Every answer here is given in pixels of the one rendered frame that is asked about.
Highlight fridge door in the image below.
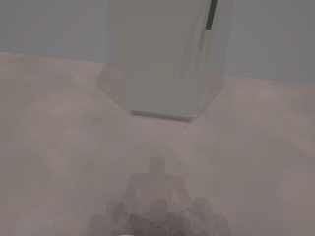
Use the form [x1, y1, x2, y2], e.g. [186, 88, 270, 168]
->
[108, 0, 222, 118]

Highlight handle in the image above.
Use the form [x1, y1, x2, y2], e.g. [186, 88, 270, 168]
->
[206, 0, 218, 30]

